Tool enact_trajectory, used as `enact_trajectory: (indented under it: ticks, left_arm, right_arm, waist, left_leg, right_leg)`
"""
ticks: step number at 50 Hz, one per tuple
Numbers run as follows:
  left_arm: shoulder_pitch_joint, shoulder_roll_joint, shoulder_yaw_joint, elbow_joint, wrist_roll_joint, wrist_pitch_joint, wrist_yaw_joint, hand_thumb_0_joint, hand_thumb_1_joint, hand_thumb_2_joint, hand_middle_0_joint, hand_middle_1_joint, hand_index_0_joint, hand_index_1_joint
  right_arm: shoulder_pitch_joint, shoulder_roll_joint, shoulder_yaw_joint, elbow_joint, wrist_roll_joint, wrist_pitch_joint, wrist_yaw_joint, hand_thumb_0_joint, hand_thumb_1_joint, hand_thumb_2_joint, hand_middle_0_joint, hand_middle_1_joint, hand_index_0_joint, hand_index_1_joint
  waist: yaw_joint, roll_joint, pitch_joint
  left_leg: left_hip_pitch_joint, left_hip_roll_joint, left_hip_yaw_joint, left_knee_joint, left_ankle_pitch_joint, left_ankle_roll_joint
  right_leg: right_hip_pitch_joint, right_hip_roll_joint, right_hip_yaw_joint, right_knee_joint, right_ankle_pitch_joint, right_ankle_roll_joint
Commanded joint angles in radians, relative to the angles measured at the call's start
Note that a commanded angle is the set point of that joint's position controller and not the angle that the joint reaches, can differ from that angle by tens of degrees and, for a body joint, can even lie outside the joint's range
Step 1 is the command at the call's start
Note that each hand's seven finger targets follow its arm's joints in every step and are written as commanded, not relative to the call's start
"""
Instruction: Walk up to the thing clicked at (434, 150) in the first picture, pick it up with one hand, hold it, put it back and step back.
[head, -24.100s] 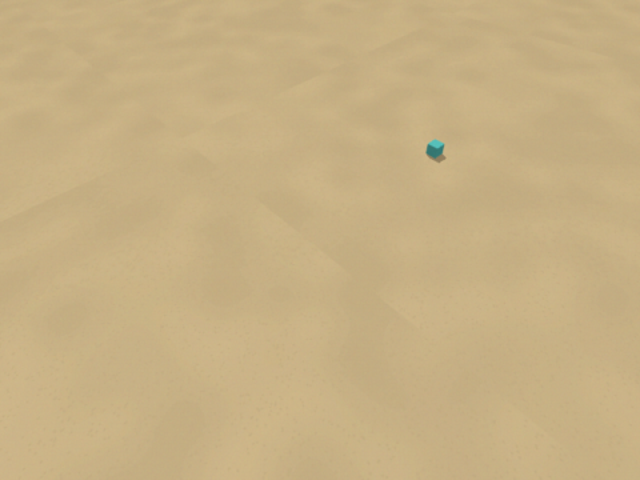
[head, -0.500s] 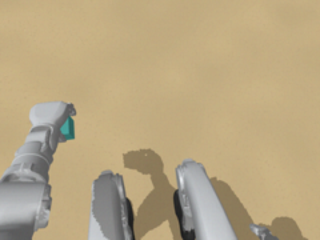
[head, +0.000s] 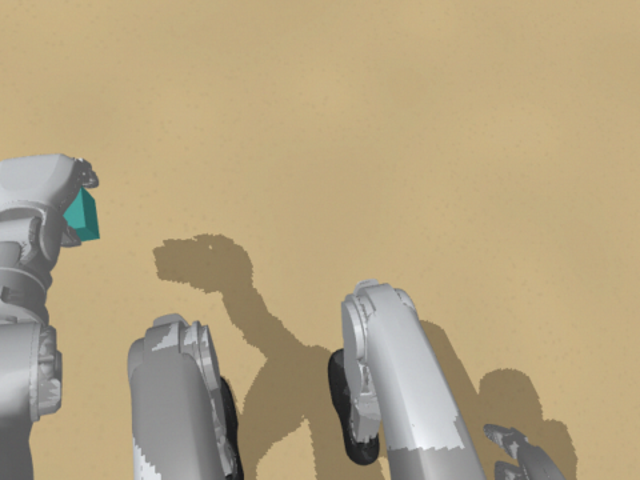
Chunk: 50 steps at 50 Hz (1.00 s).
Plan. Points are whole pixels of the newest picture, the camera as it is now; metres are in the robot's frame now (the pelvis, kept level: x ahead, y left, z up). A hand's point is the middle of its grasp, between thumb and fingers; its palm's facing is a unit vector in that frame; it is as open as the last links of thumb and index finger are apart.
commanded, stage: crouch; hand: left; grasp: from above
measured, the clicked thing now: (65, 215) +0.48 +0.29 -0.20
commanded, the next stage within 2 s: lower in 0.60 s
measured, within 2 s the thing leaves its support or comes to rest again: rests again in 1.80 s
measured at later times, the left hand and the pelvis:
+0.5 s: hand (73, 211) +0.48 +0.29 -0.21, palm faces -0.47 -0.02 -0.88, open 8.8 cm; pelvis -0.01 +0.00 -0.05, yaw -3 degrees
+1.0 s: hand (85, 218) +0.49 +0.28 -0.25, palm faces -0.50 -0.03 -0.87, open 8.7 cm; pelvis +0.00 +0.00 -0.07, yaw -4 degrees
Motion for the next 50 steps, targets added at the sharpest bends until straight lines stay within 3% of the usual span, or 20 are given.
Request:
enact_trajectory:
  ticks: [1, 6, 8, 10, 13, 17, 21, 25, 29, 31, 33, 35, 39, 44, 50]
  left_arm:
    - [-0.373, 0.272, 0.039, -0.132, -0.011, -0.013, 0.044, 0.000, 0.617, 0.397, -1.060, -0.224, -1.061, -0.225]
    - [-0.386, 0.335, 0.061, -0.106, -0.003, -0.030, 0.049, 0.000, 0.646, 0.390, -1.066, -0.256, -1.079, -0.244]
    - [-0.404, 0.336, 0.054, -0.095, -0.003, -0.035, 0.050, 0.000, 0.671, 0.380, -1.061, -0.281, -1.087, -0.256]
    - [-0.371, 0.344, 0.057, -0.056, 0.000, -0.036, 0.049, 0.000, 0.677, 0.390, -1.074, -0.285, -1.096, -0.263]
    - [-0.417, 0.397, 0.072, -0.087, 0.004, -0.047, 0.055, 0.000, 0.680, 0.389, -1.069, -0.287, -1.093, -0.264]
    - [-0.427, 0.391, 0.062, -0.067, 0.007, -0.053, 0.058, 0.000, 0.712, 0.380, -1.084, -0.303, -1.116, -0.272]
    - [-0.432, 0.411, 0.062, -0.065, 0.014, -0.050, 0.061, 0.000, 0.738, 0.396, -1.106, -0.322, -1.139, -0.291]
    - [-0.455, 0.398, 0.044, -0.048, 0.017, -0.049, 0.059, 0.000, 0.743, 0.415, -1.119, -0.332, -1.147, -0.305]
    - [-0.433, 0.396, 0.041, -0.041, 0.018, -0.046, 0.059, 0.000, 0.765, 0.429, -1.134, -0.338, -1.161, -0.312]
    - [-0.451, 0.398, 0.042, -0.076, 0.020, -0.048, 0.057, 0.000, 0.756, 0.439, -1.140, -0.334, -1.160, -0.315]
    - [-0.439, 0.392, 0.038, -0.079, 0.013, -0.045, 0.057, 0.000, 0.755, 0.416, -1.141, -0.326, -1.164, -0.304]
    - [-0.431, 0.397, 0.041, -0.050, 0.011, -0.042, 0.056, 0.000, 0.773, 0.450, -1.150, -0.346, -1.171, -0.326]
    - [-0.425, 0.388, 0.030, 0.000, 0.011, -0.045, 0.057, 0.000, 0.646, 0.448, -1.088, -0.317, -1.092, -0.315]
    - [-0.442, 0.434, 0.047, 0.008, 0.024, -0.067, 0.072, 0.000, 0.627, 0.474, -1.073, -0.330, -1.074, -0.331]
    - [-0.450, 0.478, 0.065, 0.041, 0.040, -0.088, 0.105, 0.000, 0.648, 0.415, -1.055, -0.350, -1.077, -0.329]
  right_arm:
    - [0.220, -0.227, -0.062, -0.008, -0.009, 0.002, -0.008, 0.000, -0.901, -0.902, 0.200, 0.300, 0.200, 0.300]
    - [0.225, -0.236, -0.039, -0.006, -0.018, 0.008, -0.004, 0.000, -0.902, -0.902, 0.200, 0.300, 0.200, 0.300]
    - [0.227, -0.241, -0.034, -0.008, -0.021, 0.008, -0.001, 0.000, -0.901, -0.900, 0.200, 0.300, 0.200, 0.300]
    - [0.227, -0.245, -0.027, -0.007, -0.023, 0.010, 0.000, 0.000, -0.902, -0.901, 0.200, 0.300, 0.200, 0.300]
    - [0.218, -0.246, -0.015, -0.008, -0.027, 0.013, 0.002, 0.000, -0.901, -0.899, 0.200, 0.300, 0.200, 0.300]
    - [0.217, -0.252, -0.002, -0.006, -0.032, 0.016, 0.003, 0.000, -0.901, -0.899, 0.200, 0.300, 0.200, 0.300]
    - [0.208, -0.259, 0.005, -0.006, -0.030, 0.019, 0.005, 0.000, -0.903, -0.899, 0.200, 0.300, 0.200, 0.300]
    - [0.205, -0.266, 0.012, -0.004, -0.031, 0.022, 0.006, 0.000, -0.905, -0.899, 0.200, 0.300, 0.200, 0.300]
    - [0.206, -0.268, 0.018, -0.006, -0.034, 0.020, 0.006, 0.000, -0.904, -0.898, 0.200, 0.300, 0.200, 0.300]
    - [0.211, -0.273, 0.021, -0.010, -0.033, 0.022, 0.006, 0.000, -0.906, -0.899, 0.200, 0.300, 0.200, 0.300]
    - [0.211, -0.272, 0.021, -0.012, -0.030, 0.023, 0.007, 0.000, -0.908, -0.899, 0.200, 0.300, 0.200, 0.300]
    - [0.215, -0.277, 0.023, -0.015, -0.032, 0.024, 0.009, 0.000, -0.906, -0.899, 0.200, 0.300, 0.200, 0.300]
    - [0.208, -0.274, 0.035, -0.017, -0.034, 0.025, 0.012, 0.000, -0.906, -0.899, 0.200, 0.300, 0.200, 0.300]
    - [0.205, -0.281, 0.058, -0.021, -0.048, 0.017, 0.015, 0.000, -0.905, -0.898, 0.200, 0.300, 0.200, 0.300]
    - [0.204, -0.295, 0.075, -0.024, -0.065, 0.004, 0.018, 0.000, -0.906, -0.898, 0.200, 0.300, 0.200, 0.300]
  waist:
    - [-0.016, 0.263, -0.681]
    - [-0.016, 0.268, -0.677]
    - [-0.033, 0.267, -0.674]
    - [-0.033, 0.253, -0.655]
    - [-0.024, 0.282, -0.669]
    - [-0.041, 0.274, -0.653]
    - [-0.035, 0.320, -0.646]
    - [-0.058, 0.311, -0.621]
    - [-0.055, 0.319, -0.594]
    - [-0.056, 0.347, -0.635]
    - [-0.052, 0.363, -0.640]
    - [-0.067, 0.327, -0.611]
    - [-0.073, 0.318, -0.570]
    - [-0.083, 0.319, -0.563]
    - [-0.100, 0.326, -0.551]
  left_leg:
    - [0.561, -0.026, 0.028, -0.192, 0.202, 0.002]
    - [0.496, -0.028, 0.045, -0.140, 0.191, 0.007]
    - [0.479, -0.025, 0.043, -0.122, 0.185, 0.008]
    - [0.465, -0.026, 0.035, -0.115, 0.177, 0.008]
    - [0.433, -0.023, 0.038, -0.097, 0.170, 0.008]
    - [0.410, -0.021, 0.032, -0.075, 0.152, 0.010]
    - [0.435, -0.018, 0.021, -0.075, 0.168, 0.003]
    - [0.405, -0.016, 0.012, -0.058, 0.142, 0.005]
    - [0.402, -0.016, 0.012, -0.052, 0.139, 0.004]
    - [0.443, -0.015, 0.000, -0.055, 0.176, -0.002]
    - [0.471, -0.014, 0.001, -0.043, 0.212, -0.001]
    - [0.427, -0.016, 0.005, -0.031, 0.206, 0.003]
    - [0.400, -0.013, 0.000, -0.026, 0.175, 0.004]
    - [0.378, -0.016, 0.001, 0.008, 0.185, 0.007]
    - [0.349, -0.013, 0.000, 0.041, 0.178, 0.008]
  right_leg:
    - [0.272, 0.040, -0.051, -0.200, 0.238, -0.059]
    - [0.292, 0.043, -0.051, -0.173, 0.237, -0.053]
    - [0.289, 0.046, -0.058, -0.163, 0.237, -0.051]
    - [0.274, 0.048, -0.065, -0.149, 0.226, -0.051]
    - [0.284, 0.053, -0.069, -0.127, 0.225, -0.053]
    - [0.269, 0.057, -0.079, -0.117, 0.213, -0.050]
    - [0.228, 0.059, -0.091, -0.086, 0.223, -0.057]
    - [0.201, 0.061, -0.101, -0.075, 0.211, -0.057]
    - [0.189, 0.057, -0.103, -0.070, 0.210, -0.055]
    - [0.188, 0.056, -0.110, -0.051, 0.240, -0.057]
    - [0.181, 0.056, -0.107, -0.047, 0.266, -0.056]
    - [0.187, 0.056, -0.108, -0.050, 0.269, -0.052]
    - [0.168, 0.059, -0.113, -0.045, 0.242, -0.054]
    - [0.182, 0.062, -0.118, -0.027, 0.254, -0.049]
    - [0.187, 0.066, -0.125, -0.017, 0.253, -0.045]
